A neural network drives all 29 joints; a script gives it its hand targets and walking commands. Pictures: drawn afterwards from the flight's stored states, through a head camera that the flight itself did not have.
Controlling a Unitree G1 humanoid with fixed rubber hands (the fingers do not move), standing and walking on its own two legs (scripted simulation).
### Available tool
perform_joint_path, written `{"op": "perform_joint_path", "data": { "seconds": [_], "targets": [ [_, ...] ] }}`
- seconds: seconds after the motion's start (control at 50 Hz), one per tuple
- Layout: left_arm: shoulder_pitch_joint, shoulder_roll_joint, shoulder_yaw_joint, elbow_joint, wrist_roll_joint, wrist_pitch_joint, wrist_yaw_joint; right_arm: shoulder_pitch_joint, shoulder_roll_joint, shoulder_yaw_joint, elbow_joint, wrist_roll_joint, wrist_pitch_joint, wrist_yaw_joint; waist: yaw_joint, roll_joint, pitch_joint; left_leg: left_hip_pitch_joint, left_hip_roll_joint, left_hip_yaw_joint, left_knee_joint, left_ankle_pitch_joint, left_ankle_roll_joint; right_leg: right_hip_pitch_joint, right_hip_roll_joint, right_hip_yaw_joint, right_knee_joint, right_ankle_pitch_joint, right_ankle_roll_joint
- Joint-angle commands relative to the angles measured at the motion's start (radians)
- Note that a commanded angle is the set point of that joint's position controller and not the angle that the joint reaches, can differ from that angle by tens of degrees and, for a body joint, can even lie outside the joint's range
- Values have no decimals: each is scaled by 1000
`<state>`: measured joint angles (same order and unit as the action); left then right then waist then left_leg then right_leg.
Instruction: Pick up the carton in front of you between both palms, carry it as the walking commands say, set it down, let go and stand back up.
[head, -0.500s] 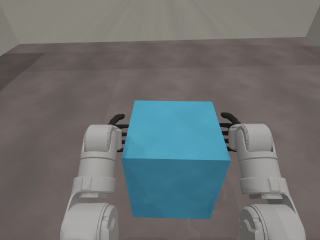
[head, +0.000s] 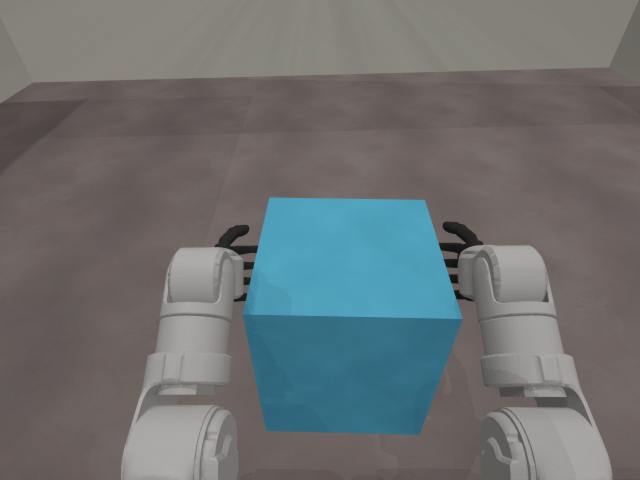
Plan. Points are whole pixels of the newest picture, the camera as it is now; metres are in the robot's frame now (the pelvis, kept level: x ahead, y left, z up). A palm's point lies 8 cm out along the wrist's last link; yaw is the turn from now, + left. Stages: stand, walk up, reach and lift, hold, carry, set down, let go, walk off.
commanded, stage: carry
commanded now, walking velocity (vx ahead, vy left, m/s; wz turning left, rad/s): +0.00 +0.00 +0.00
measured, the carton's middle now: (344, 316) +0.34 +0.00 +0.05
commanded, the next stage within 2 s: none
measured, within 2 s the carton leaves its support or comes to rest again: neither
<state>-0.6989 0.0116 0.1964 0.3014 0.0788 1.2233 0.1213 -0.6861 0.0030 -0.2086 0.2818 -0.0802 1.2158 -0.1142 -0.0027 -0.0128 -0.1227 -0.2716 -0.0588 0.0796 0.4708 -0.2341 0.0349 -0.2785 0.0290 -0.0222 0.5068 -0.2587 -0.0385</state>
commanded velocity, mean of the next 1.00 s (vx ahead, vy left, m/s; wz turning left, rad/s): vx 0.24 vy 0.00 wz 0.00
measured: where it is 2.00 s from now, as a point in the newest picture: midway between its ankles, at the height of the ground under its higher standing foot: (337, 402)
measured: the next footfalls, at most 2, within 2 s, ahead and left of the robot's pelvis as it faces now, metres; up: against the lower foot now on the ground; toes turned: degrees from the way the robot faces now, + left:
left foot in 1.26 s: +0.38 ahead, +0.05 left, +0.00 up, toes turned +3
right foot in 1.74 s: +0.63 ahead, -0.10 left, -0.06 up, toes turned -4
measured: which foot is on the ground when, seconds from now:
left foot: down 0.00-0.88, up 0.90-1.00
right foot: down 0.00-1.00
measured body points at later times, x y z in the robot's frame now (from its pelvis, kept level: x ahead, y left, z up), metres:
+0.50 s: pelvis +0.00 +0.00 +0.00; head -0.03 +0.01 +0.45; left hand +0.36 +0.16 +0.13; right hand +0.36 -0.15 +0.13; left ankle +0.01 +0.07 -0.74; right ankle +0.00 -0.10 -0.74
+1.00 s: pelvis +0.08 -0.04 +0.00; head +0.08 -0.04 +0.45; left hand +0.46 +0.11 +0.17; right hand +0.46 -0.20 +0.17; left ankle +0.06 +0.07 -0.69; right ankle +0.05 -0.11 -0.74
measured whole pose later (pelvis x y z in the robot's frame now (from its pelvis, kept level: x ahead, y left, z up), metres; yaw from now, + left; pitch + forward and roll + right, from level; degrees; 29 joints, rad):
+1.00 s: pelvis +0.08 -0.04 +0.00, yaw -1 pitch +5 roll +0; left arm -0.84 0.02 0.23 0.24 0.07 1.33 0.14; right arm -0.86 -0.06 -0.26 0.23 -0.03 1.35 -0.14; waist 0.02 0.01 -0.13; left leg -0.47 0.00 0.06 0.89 -0.45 0.04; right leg -0.27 0.02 -0.10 0.47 -0.30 -0.06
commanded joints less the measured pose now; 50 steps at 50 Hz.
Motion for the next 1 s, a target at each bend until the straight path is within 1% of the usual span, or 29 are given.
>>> {"op": "perform_joint_path", "data": {
  "seconds": [0.0, 0.52, 0.54, 0.56, 0.58, 0.6, 0.62, 0.64, 0.66, 0.68, 0.7, 0.72, 0.74, 0.78, 0.8, 0.82, 0.84, 0.86, 0.88, 0.9, 0.92, 0.94, 0.96, 0.98],
  "targets": [
    [-725, -1144, -498, -121, -433, -31, -240, -719, 1128, 510, -98, 427, -24, 235, 2, 13, -320, 143, 186, -154, -56, 251, 35, 87, -130, 100, -34, 213, -30],
    [-726, -1146, -506, -133, -436, -28, -240, -720, 1130, 519, -108, 432, -22, 235, 0, 12, -323, 148, 191, -147, -58, 257, 29, 82, -132, 93, -34, 211, -29],
    [-734, -1144, -510, -142, -440, -28, -240, -725, 1131, 522, -116, 435, -23, 235, -2, 14, -332, 154, 190, -150, -67, 187, 32, 77, -126, 89, -35, 148, -30],
    [-750, -1144, -515, -155, -445, -28, -239, -740, 1129, 526, -131, 439, -23, 233, -5, 23, -326, 155, 197, -166, -91, 80, 40, 57, -119, 81, -31, 57, -29],
    [-770, -1142, -521, -174, -451, -25, -237, -757, 1125, 532, -147, 444, -21, 230, -11, 43, -310, 162, 209, -204, -122, -82, 62, 10, -97, 65, -2, -66, -32],
    [-790, -1136, -525, -191, -457, -21, -234, -772, 1115, 536, -165, 449, -18, 225, -20, 74, -281, 168, 240, -274, -161, -249, 95, -67, -70, 48, 43, -171, -35],
    [-815, -1128, -528, -208, -462, -15, -230, -793, 1104, 539, -181, 452, -13, 218, -29, 100, -244, 175, 285, -356, -201, -369, 134, -151, -42, 18, 102, -215, -36],
    [-834, -1120, -532, -218, -468, -7, -226, -815, 1088, 544, -199, 455, -6, 209, -35, 113, -213, 185, 333, -417, -222, -420, 172, -219, -20, -15, 148, -220, -37],
    [-842, -1108, -535, -226, -474, 2, -220, -830, 1070, 548, -216, 459, 2, 199, -37, 123, -208, 189, 371, -460, -233, -411, 203, -250, -19, -29, 193, -204, -37],
    [-854, -1092, -539, -238, -483, 11, -214, -843, 1051, 552, -238, 464, 11, 190, -40, 116, -215, 202, 386, -473, -239, -370, 218, -277, -25, -25, 210, -202, -37],
    [-865, -1078, -540, -246, -488, 21, -207, -854, 1033, 553, -257, 469, 22, 182, -45, 109, -227, 227, 385, -454, -236, -291, 221, -292, -30, -24, 209, -194, -34],
    [-869, -1064, -536, -248, -490, 33, -201, -859, 1016, 551, -268, 472, 34, 175, -49, 111, -241, 253, 373, -412, -227, -199, 215, -293, -33, -32, 191, -179, -27],
    [-867, -1049, -528, -244, -488, 45, -196, -862, 1002, 544, -271, 473, 46, 171, -50, 121, -254, 268, 352, -366, -215, -134, 202, -278, -29, -44, 155, -163, -20],
    [-837, -1029, -506, -217, -477, 68, -188, -855, 990, 532, -259, 474, 70, 168, -44, 128, -277, 256, 303, -279, -175, -56, 172, -186, -6, -79, 34, -109, -12],
    [-821, -1019, -491, -199, -468, 78, -185, -852, 989, 525, -245, 475, 81, 169, -36, 121, -293, 223, 272, -219, -135, -46, 146, -89, 1, -101, -68, -44, -12],
    [-807, -1010, -473, -182, -457, 86, -184, -845, 993, 519, -225, 475, 89, 172, -27, 105, -312, 144, 234, -159, -84, -46, 112, 56, -10, -94, -133, 3, -16],
    [-793, -1005, -453, -160, -447, 95, -184, -840, 991, 510, -198, 472, 95, 176, -4, 76, -331, 6, 194, -110, -1, -82, 79, 232, -62, -19, -157, 8, -38],
    [-787, -991, -438, -147, -431, 97, -184, -857, 1006, 502, -186, 474, 102, 183, 34, -67, -367, -197, 115, -33, 159, -138, 26, 419, -223, 224, -154, -75, -119],
    [-790, -970, -427, -122, -419, 99, -184, -874, 1016, 491, -162, 476, 110, 190, 62, -185, -299, -455, 48, 16, 284, -286, -1, 538, -338, 404, -161, 0, -214],
    [-813, -971, -417, -121, -413, 99, -186, -913, 1024, 488, -148, 475, 113, 194, 84, -172, -271, -572, 54, -28, 392, -354, 8, 581, -387, 473, -163, 81, -261],
    [-835, -985, -411, -134, -414, 97, -187, -920, 1040, 478, -122, 473, 114, 198, 91, -97, -253, -601, 74, -48, 457, -331, 10, 575, -382, 449, -161, 154, -256],
    [-862, -1003, -417, -155, -423, 93, -191, -911, 1060, 469, -99, 469, 113, 200, 90, -57, -251, -606, 89, -55, 476, -279, 11, 559, -371, 408, -158, 203, -234],
    [-904, -1026, -431, -187, -441, 89, -195, -906, 1078, 463, -91, 465, 110, 200, 88, -60, -248, -598, 103, -56, 477, -220, 8, 539, -345, 354, -157, 264, -207],
    [-947, -1048, -446, -219, -458, 86, -200, -909, 1089, 459, -97, 459, 107, 197, 80, -79, -250, -580, 97, -44, 476, -153, -1, 515, -309, 294, -160, 329, -188]
  ]
}}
